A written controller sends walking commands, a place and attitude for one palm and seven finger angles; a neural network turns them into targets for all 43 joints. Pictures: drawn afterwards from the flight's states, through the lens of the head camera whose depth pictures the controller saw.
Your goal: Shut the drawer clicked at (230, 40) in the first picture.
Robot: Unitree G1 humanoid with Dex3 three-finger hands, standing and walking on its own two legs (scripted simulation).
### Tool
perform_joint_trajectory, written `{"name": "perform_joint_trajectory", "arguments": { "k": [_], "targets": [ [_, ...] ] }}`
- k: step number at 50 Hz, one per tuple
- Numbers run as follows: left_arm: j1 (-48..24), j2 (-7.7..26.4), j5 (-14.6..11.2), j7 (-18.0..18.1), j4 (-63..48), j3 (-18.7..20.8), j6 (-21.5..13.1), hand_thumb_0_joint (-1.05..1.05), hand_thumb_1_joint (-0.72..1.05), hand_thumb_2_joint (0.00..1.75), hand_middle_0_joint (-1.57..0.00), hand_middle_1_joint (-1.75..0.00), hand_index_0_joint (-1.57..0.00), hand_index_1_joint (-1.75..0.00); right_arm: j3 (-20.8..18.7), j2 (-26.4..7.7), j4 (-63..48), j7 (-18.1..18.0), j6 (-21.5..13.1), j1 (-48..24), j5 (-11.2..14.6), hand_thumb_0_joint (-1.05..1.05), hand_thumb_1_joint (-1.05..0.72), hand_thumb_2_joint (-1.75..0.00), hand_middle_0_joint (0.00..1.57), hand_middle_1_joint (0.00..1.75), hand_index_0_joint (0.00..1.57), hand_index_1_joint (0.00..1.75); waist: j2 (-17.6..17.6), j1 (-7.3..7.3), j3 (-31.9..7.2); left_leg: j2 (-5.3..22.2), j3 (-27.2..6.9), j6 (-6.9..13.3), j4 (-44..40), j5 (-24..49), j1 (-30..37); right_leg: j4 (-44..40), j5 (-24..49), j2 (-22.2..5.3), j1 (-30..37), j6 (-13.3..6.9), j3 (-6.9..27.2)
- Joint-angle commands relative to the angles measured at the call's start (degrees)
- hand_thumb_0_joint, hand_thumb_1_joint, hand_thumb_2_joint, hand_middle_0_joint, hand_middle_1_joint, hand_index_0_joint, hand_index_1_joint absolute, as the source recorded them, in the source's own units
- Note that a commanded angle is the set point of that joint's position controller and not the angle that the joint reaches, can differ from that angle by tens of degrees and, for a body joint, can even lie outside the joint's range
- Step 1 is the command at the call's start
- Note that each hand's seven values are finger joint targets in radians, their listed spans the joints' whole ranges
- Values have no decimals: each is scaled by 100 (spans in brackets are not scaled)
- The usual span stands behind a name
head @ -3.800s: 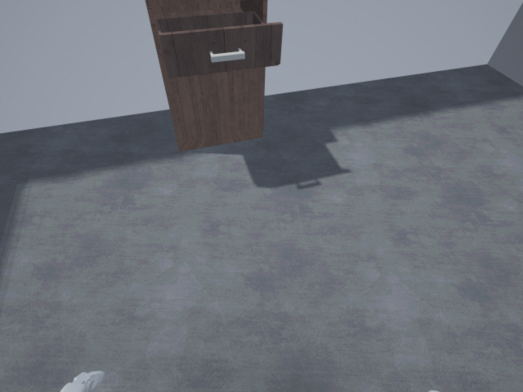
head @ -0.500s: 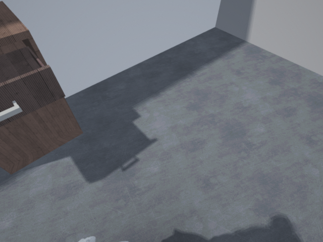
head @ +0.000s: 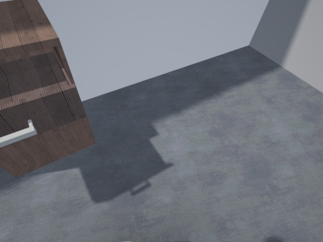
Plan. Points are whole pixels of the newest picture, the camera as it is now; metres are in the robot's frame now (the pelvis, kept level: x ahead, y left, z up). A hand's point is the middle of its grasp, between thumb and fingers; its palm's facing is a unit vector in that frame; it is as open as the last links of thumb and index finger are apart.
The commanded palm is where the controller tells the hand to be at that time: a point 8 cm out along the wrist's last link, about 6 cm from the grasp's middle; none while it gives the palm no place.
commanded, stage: turn to face it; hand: left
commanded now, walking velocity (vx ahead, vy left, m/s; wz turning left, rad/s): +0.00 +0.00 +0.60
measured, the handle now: (12, 133) +0.40 +0.51 -0.08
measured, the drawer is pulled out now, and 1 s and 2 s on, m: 0.28 0.28 0.28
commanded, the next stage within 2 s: take the last steps up to it in 0.92 s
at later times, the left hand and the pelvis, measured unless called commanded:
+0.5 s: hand out of the picture +0.13 +0.15 -0.13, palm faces +0.29 -0.92 -0.27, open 7.4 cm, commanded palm none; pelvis +0.06 -0.06 +0.01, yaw +17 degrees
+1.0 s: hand out of the picture -0.06 +0.18 -0.17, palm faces +0.56 -0.79 -0.23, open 7.4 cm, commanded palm none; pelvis +0.03 -0.01 +0.01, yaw +31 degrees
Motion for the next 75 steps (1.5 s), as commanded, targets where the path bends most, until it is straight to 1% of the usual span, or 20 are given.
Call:
{"name": "perform_joint_trajectory", "arguments": {
  "k": [1, 10, 14, 15, 17, 18, 23, 35, 38, 39, 40, 41, 48, 58, 63, 64, 65, 66, 70, 75],
  "targets": [
    [129, 237, 16, 16, -580, 118, -23, 0, 90, 90, -20, -30, -20, -30, -185, -976, -73, -43, 23, 470, 47, 0, -90, -90, 20, 30, 20, 30, 793, 15, -604, 1261, -1185, 589, -1360, 3556, 611, -24, 651, -214, -499, 214, 306],
    [-929, 390, 5, 70, -1282, 204, 140, 0, 90, 90, -20, -30, -20, -30, -393, -1183, -224, 22, 296, 540, -25, 0, -90, -90, 20, 30, 20, 30, 1034, -249, -449, 1082, -1983, 686, -1303, 2113, 492, -1816, 662, 4, -371, 355, 237],
    [-509, 492, -41, 94, -1336, 230, 52, 0, 90, 90, -20, -30, -20, -30, -475, -1329, -396, 22, 384, 228, -9, 0, -90, -90, 20, 30, 20, 30, 1033, 16, -651, 876, -2193, 439, -604, 2160, 177, -3452, 1296, 189, 805, 284, 203],
    [-340, 701, -22, 111, -1309, 256, -14, 0, 90, 90, -20, -30, -20, -30, -469, -1222, -438, 49, 385, 223, 37, 0, -90, -90, 20, 30, 20, 30, 602, 112, -710, 607, -2039, 161, -186, 1553, -239, -4256, 1946, -38, 1510, 265, 375],
    [-71, 1617, 71, 163, -1388, 392, -58, 0, 90, 90, -20, -30, -20, -30, -410, -732, -675, 71, 400, 396, 48, 0, -90, -90, 20, 30, 20, 30, -1715, 160, -959, -502, -759, -578, 2363, -2261, -1650, -4800, 3860, -2617, 2204, -755, 2389],
    [-200, 1475, 52, 170, -1458, 350, -33, 0, 90, 90, -20, -30, -20, -30, -464, -917, -670, 68, 460, 344, 21, 0, -90, -90, 20, 30, 20, 30, -1018, 127, -829, -248, -1054, -533, 3271, -2129, -1509, -4747, 3627, -2552, 1631, -1049, 2032],
    [-924, 875, 33, 170, -1667, 173, -45, 0, 90, 90, -20, -30, -20, -30, -431, -808, -470, 211, 652, 391, -19, 0, -90, -90, 20, 30, 20, 30, -790, -243, -271, 56, -795, -712, 3940, -827, -1538, -4760, 2962, -1564, 1074, -713, 439],
    [-212, 1370, 137, 121, -1371, 300, 68, 0, 90, 90, -20, -30, -20, -30, -254, -755, -858, 237, 591, -528, 58, 0, -90, -90, 20, 30, 20, 30, -1006, 183, -626, -16, -160, -625, 1234, -1237, -550, -4239, 3703, -1877, 1651, -879, -74],
    [-298, 1387, 68, 94, -1306, 327, 104, 0, 90, 90, -20, -30, -20, -30, -259, -938, -740, 208, 499, -42, 39, 0, -90, -90, 20, 30, 20, 30, -712, -114, -914, -53, -86, -507, -392, -113, 565, -3446, 3524, -1662, 1359, -463, -479],
    [-287, 1224, 13, 78, -1348, 293, 130, 0, 90, 90, -20, -30, -20, -30, -349, -1329, -653, 191, 431, 309, 17, 0, -90, -90, 20, 30, 20, 30, 194, -334, -1184, 453, -669, -326, -1033, 920, 1605, -2528, 2718, -1369, 607, -138, -684],
    [-424, 814, -12, 40, -1594, 166, 155, 0, 90, 90, -20, -30, -20, -30, -497, -1998, -653, 151, 401, 635, -5, 0, -90, -90, 20, 30, 20, 30, 2007, -516, -1171, 2023, -2664, 367, -1233, 3099, 2312, -1273, -579, -506, -1034, 343, -721],
    [-741, 834, 28, 90, -1677, 109, 226, 0, 90, 90, -20, -30, -20, -30, -492, -2144, -538, 87, 457, 859, 21, 0, -90, -90, 20, 30, 20, 30, 1730, -621, -1148, 2381, -2743, 929, -1114, 4265, 1950, -603, -1190, -376, -1109, 297, -23],
    [-324, 859, 16, 31, -1092, 152, 279, 0, 90, 90, -20, -30, -20, -30, -239, -1377, -617, -30, 362, -82, 41, 0, -90, -90, 20, 30, 20, 30, 918, -95, -600, 1117, -1387, 552, -1262, 3356, 1328, -154, 598, -223, -862, 337, 318],
    [-873, 583, 71, -36, -1222, 54, 160, 0, 90, 90, -20, -30, -20, -30, -271, -1200, -248, -11, 300, 587, -42, 0, -90, -90, 20, 30, 20, 30, 926, -344, -171, 1207, -2327, 839, -1954, -487, 1007, -2039, 161, -62, -389, 164, 247],
    [77, 461, 89, -54, -846, 62, -19, 0, 90, 90, -20, -30, -20, -30, -244, -990, -101, 3, 274, 451, 3, 0, -90, -90, 20, 30, 20, 30, 461, 134, -120, 630, -2039, 441, -1299, -1742, -352, -4105, 982, 178, 1738, 6, 54],
    [375, 704, 134, -14, -736, 117, -85, 0, 90, 90, -20, -30, -20, -30, -205, -737, -91, 17, 247, 518, 42, 0, -90, -90, 20, 30, 20, 30, -193, 256, -137, 202, -1606, 178, -387, -1815, -1130, -4674, 402, -373, 2499, -144, 738],
    [723, 1210, 176, 49, -674, 225, -116, 0, 90, 90, -20, -30, -20, -30, -128, -408, -244, 52, 226, 420, 83, 0, -90, -90, 20, 30, 20, 30, -1585, 422, -40, -455, -690, -132, 1077, -1765, -2138, -5582, -750, -1702, 2860, -647, 2523],
    [918, 1330, 86, 81, -681, 231, -93, 0, 90, 90, -20, -30, -20, -30, -213, -764, -421, 102, 250, 15, -27, 0, -90, -90, 20, 30, 20, 30, -1149, 548, 332, -219, -855, -167, 1945, -1828, -2319, -6098, -1536, -2309, 2073, -1037, 3239],
    [184, 663, 48, 91, -708, 85, -263, 0, 90, 90, -20, -30, -20, -30, -308, -645, 8, 227, 344, 552, -60, 0, -90, -90, 20, 30, 20, 30, -550, -77, 675, 212, -886, -262, 2819, -362, -1858, -6048, -402, -1570, 1076, -793, 1773],
    [613, 534, 47, 74, -451, 35, -388, 0, 90, 90, -20, -30, -20, -30, -273, -408, 50, 264, 330, 472, -15, 0, -90, -90, 20, 30, 20, 30, -514, -39, 512, 302, -557, -435, 2476, 307, -1832, -5900, 1316, -1239, 1413, -743, 747]
  ]
}}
